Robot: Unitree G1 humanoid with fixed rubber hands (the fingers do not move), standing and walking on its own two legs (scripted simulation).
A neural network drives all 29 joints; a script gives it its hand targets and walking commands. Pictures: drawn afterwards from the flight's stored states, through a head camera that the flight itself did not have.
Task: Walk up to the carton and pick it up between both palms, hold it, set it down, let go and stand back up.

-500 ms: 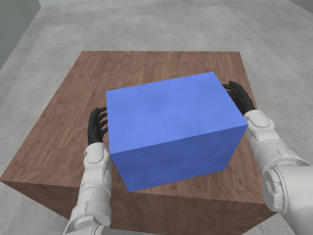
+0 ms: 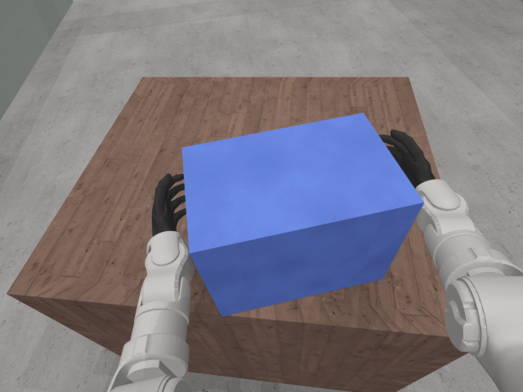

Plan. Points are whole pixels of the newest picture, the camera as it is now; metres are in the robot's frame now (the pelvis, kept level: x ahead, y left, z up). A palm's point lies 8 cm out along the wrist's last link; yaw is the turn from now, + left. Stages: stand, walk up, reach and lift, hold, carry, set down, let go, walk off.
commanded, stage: reach and lift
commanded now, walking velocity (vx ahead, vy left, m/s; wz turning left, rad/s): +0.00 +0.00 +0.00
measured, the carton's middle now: (290, 218) +0.41 +0.05 +0.02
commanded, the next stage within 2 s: none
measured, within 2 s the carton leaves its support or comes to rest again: leaves its support in 0.54 s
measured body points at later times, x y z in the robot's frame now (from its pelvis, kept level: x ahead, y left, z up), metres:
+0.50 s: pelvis +0.00 +0.01 +0.00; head +0.03 +0.01 +0.45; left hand +0.35 +0.23 +0.06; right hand +0.45 -0.15 +0.08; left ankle +0.01 +0.14 -0.75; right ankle -0.01 -0.07 -0.75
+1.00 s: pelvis -0.01 +0.02 +0.00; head -0.02 +0.03 +0.45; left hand +0.35 +0.25 +0.12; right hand +0.42 -0.14 +0.14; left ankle +0.01 +0.14 -0.75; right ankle -0.01 -0.07 -0.75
